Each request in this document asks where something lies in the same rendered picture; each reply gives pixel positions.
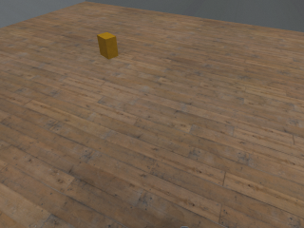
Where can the carton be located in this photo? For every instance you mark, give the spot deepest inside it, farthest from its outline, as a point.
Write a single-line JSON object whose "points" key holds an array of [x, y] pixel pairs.
{"points": [[108, 45]]}

